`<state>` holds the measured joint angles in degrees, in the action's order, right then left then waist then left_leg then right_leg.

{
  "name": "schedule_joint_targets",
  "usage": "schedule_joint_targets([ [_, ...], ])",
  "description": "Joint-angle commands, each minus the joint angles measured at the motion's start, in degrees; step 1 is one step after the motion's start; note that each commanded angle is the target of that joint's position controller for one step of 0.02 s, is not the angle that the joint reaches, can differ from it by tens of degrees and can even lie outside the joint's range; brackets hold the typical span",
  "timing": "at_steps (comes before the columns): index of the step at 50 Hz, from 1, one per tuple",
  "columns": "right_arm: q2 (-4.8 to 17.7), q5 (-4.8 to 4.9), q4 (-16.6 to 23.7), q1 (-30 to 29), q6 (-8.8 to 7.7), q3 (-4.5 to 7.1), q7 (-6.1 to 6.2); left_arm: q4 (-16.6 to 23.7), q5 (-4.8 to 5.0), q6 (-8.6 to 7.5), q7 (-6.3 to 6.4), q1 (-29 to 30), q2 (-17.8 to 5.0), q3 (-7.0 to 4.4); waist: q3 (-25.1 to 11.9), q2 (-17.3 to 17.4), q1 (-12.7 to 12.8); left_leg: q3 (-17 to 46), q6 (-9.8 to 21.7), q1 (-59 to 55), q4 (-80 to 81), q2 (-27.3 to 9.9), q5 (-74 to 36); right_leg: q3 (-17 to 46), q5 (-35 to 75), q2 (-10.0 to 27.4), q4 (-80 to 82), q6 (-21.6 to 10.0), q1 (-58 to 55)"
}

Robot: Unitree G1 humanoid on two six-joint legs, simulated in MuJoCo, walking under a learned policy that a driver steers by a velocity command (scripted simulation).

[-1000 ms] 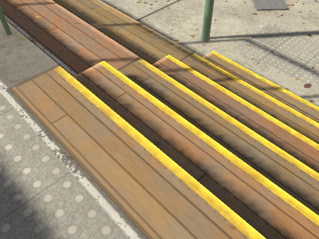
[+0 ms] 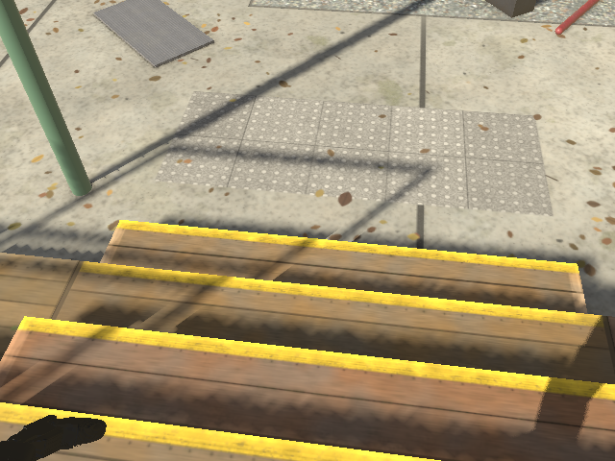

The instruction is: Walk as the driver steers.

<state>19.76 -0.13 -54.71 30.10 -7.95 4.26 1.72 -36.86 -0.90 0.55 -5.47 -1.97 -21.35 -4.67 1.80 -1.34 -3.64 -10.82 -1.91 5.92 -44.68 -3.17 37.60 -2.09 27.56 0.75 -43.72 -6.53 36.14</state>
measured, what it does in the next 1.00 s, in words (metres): goes down: right foot 0.15 m lower, then left foot 0.15 m lower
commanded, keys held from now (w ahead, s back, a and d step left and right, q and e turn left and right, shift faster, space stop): w+e+shift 0.10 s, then e+shift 0.16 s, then q+shift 0.46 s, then w+q+shift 0.28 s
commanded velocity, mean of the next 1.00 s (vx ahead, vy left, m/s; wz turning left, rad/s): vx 0.45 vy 0.00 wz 0.03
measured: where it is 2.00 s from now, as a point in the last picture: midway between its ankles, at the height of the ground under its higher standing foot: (183, 371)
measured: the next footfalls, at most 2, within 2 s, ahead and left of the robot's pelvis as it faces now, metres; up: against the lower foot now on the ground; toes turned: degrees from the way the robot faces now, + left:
right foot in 0.08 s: +0.14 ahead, -0.01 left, -0.15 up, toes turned -7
left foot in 0.40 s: +0.55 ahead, +0.06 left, -0.30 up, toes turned -21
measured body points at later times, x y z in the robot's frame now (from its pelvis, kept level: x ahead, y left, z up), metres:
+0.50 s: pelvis +0.40 +0.04 -0.26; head +0.41 +0.05 +0.19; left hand +0.55 +0.27 -0.40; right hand +0.33 -0.20 -0.40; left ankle +0.51 +0.07 -0.99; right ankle +0.27 -0.05 -0.76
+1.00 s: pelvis +0.48 +0.03 -0.25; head +0.48 +0.03 +0.20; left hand +0.62 +0.31 -0.34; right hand +0.62 -0.26 -0.34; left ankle +0.52 +0.11 -0.94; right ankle +0.45 -0.07 -0.98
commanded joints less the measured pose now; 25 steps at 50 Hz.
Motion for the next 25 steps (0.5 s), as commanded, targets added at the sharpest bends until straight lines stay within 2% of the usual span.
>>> schedule_joint_targets([
  [1,2.05,-1.28,5.76,-10.48,-1.08,-0.82,0.42,-3.41,-0.9,1.16,-0.27,-14.06,3.12,1.38,-0.05,1.42,10.27,-3.82,1.9,30.43,0.43,-4.64,-22.53,-12.06,8.86,-6.85,-2.17,-0.04,-38.83],
  [2,3.77,-0.88,5.79,-11.24,-0.49,-0.61,0.11,-6.33,-2.23,1.42,1.42,-20.66,1.77,0.72,-2.6,2.53,12.74,-4.41,0.9,26.18,-12.9,-6.99,-40.37,-11.63,2.86,-6.62,-4.95,-2.14,-41.99],
  [3,5.36,-0.47,4.44,-6.72,0.98,-0.32,0.03,-7.44,-2.47,1.5,3.0,-24.83,-1.25,-0.08,-2.97,-0.64,13.94,-5.55,1.81,22.57,-26.46,-5.52,-55.58,-13.17,-10.5,-9.21,4.01,-3.4,-44.36],
  [4,6.66,-0.64,2.81,-8.89,3.29,1.05,1.12,-9.86,-3.52,1.34,3.81,-32.74,-2.72,-0.97,1.69,-3.52,19.58,-2.16,1.66,29.6,-57.59,-3.68,-37.28,3.8,-17.78,0.08,19.96,-10.42,-47.8],
  [5,2.06,-2.26,5.95,-16.64,5.02,0.25,1.16,-11.72,-0.99,0.61,4.43,-35.14,-6.66,-2.01,7.04,-9.39,21.05,-0.37,3.67,40.8,-72.56,1.89,-0.17,6.43,-4.37,1.79,21.61,-10.4,-50.16],
  [6,0.5,-3.43,12.68,-11.95,3.95,-0.57,1.24,-12.57,0.49,-0.79,5.38,-35.07,-12.22,-2.32,4.53,-11.73,10.83,6.94,2.98,55.38,-64.96,-0.86,-1.84,14.02,30.68,7.79,5.22,-8.54,-58.71],
  [7,4.68,-5.07,12.93,-10.91,2.87,-0.17,0.56,-11.32,1.73,-2.02,5.88,-34.43,-10.78,-2.1,-0.52,0.74,10.35,12.0,2.86,59.06,-50.84,-3.48,-7.93,20.8,23.49,9.91,7.88,-8.73,-63.21],
  [8,6.66,-5.43,11.51,-10.6,2.25,0.68,0.12,-10.56,1.62,-2.26,6.4,-28.66,-8.22,-1.72,3.77,7.62,7.02,12.08,0.78,57.43,-42.16,-3.57,-13.76,22.73,19.97,9.75,10.54,-9.8,-54.37],
  [9,5.34,-5.24,11.89,-10.89,2.83,0.59,-0.54,-8.94,1.71,-2.02,6.83,-20.98,-7.61,-0.97,3.27,8.65,3.0,12.12,-1.94,48.76,-30.77,-2.84,-15.88,24.6,20.14,8.26,14.15,-13.04,-42.45],
  [10,5.14,-5.47,11.93,-9.62,3.49,0.62,-0.4,-8.85,0.91,-2.46,7.05,-19.56,-8.25,-1.2,4.45,2.87,1.86,12.58,-2.74,44.21,-25.24,-3.12,-14.29,30.12,34.78,12.06,11.31,-16.19,-35.68],
  [11,5.08,-3.81,13.76,-11.23,4.08,0.16,0.26,-8.67,0.22,-2.73,7.26,-15.33,-9.24,-1.61,3.61,0.06,0.55,15.16,-2.75,35.9,-16.28,-4.33,-21.26,34.35,28.33,14.78,12.55,-17.03,-25.57],
  [12,5.89,-3.05,10.81,-8.87,4.36,0.58,0.36,-8.91,0.0,-3.32,6.77,-14.34,-6.46,-1.16,2.31,2.65,0.28,13.21,-1.38,26.82,-18.76,-2.8,-32.21,33.05,18.89,10.86,9.16,-15.5,-18.45],
  [13,7.29,-1.67,10.94,-12.38,3.19,1.38,-0.13,-10.46,0.76,-4.33,7.25,-15.8,-2.53,-0.11,1.72,5.87,1.41,15.7,-0.03,26.56,-8.04,-2.06,-48.52,27.93,0.8,4.36,3.19,-12.0,-17.7],
  [14,4.43,-1.08,10.11,-10.35,2.12,0.34,-1.27,-11.42,1.57,-5.03,7.73,-14.42,0.26,1.0,0.29,8.66,0.33,11.78,0.5,12.41,7.99,1.08,-66.9,16.74,-18.57,-4.69,-2.54,-7.17,-9.11],
  [15,-0.74,-1.39,9.96,-11.25,2.15,-0.96,-2.16,-12.63,1.75,-5.03,7.69,-15.32,-0.2,1.05,-0.99,5.17,1.88,7.81,0.8,3.4,11.37,5.3,-71.88,13.85,-27.96,-8.01,-4.2,-4.88,-5.87],
  [16,-3.61,-0.77,9.88,-10.96,2.53,-2.06,-2.29,-13.98,1.64,-4.77,7.93,-17.66,-0.38,1.1,-1.29,2.61,2.51,7.9,0.84,-1.54,12.6,6.01,-73.71,13.99,-31.91,-8.23,-7.24,-3.87,-5.04],
  [17,-5.29,-0.15,8.94,-8.15,3.07,-2.75,-2.03,-15.22,1.31,-3.85,8.43,-18.62,-0.32,1.05,-2.12,0.22,1.27,9.42,0.82,-5.39,15.45,5.1,-75.55,13.24,-32.91,-7.64,-12.54,-2.74,-6.36],
  [18,-4.79,0.38,6.93,-1.38,3.68,-2.75,-1.43,-15.9,1.27,-3.2,8.58,-17.74,0.21,1.2,-2.65,-2.0,-3.06,8.72,1.52,-9.0,21.26,3.76,-78.08,11.46,-30.6,-8.09,-20.59,-1.6,-8.63],
  [19,-2.2,-0.13,2.75,12.47,4.03,-1.65,-0.94,-15.38,0.71,-3.03,8.26,-13.23,-0.47,0.98,-6.57,-1.49,-11.54,6.42,2.84,-20.26,20.84,3.52,-80.33,8.51,-26.18,-8.47,-36.22,-0.09,-6.5],
  [20,2.65,-0.44,-3.18,25.0,4.94,0.1,-0.98,-14.85,-0.15,-3.02,7.87,-8.11,0.21,0.15,-6.91,8.59,-18.79,13.24,8.12,-25.79,20.47,-2.61,-79.82,5.16,-58.48,-15.04,-65.75,3.02,-0.32],
  [21,3.58,-1.49,-1.57,18.31,4.63,-1.31,-1.91,-13.36,2.62,-3.26,8.34,-24.88,4.72,0.57,-5.48,19.19,-3.67,28.61,11.24,-27.79,7.47,-13.82,-120.17,10.29,-79.42,-20.26,-77.3,4.17,11.03],
  [22,5.88,-0.61,0.68,8.44,4.27,-0.46,-2.22,-12.89,2.92,-2.93,8.65,-32.5,5.39,2.07,-8.99,20.35,4.14,40.98,17.77,-28.77,11.75,-20.47,-100.26,11.5,-73.6,-14.59,-73.06,3.37,20.03],
  [23,0.55,0.27,3.0,4.54,3.88,-1.57,-2.58,-14.53,-1.5,-1.53,8.59,-26.89,3.92,2.87,-3.21,6.29,2.07,39.51,18.76,-15.02,17.96,-18.22,-74.05,10.31,-66.27,-9.8,-68.27,2.99,19.83],
  [24,-3.25,0.19,3.77,1.0,3.85,-3.49,-2.88,-13.58,-3.81,-0.52,8.38,-21.0,4.29,2.88,1.28,-1.33,3.8,36.26,17.39,-1.18,18.36,-13.87,-74.98,6.73,-62.58,-6.61,-63.15,3.04,14.08],
  [25,-0.44,-1.17,5.1,-2.68,3.48,-3.36,-2.57,-11.72,-3.96,-0.11,7.7,-20.09,5.2,3.49,0.08,-0.97,7.06,37.0,20.39,5.11,19.22,-14.24,-68.8,6.25,-55.25,-4.62,-54.53,3.63,13.52],
])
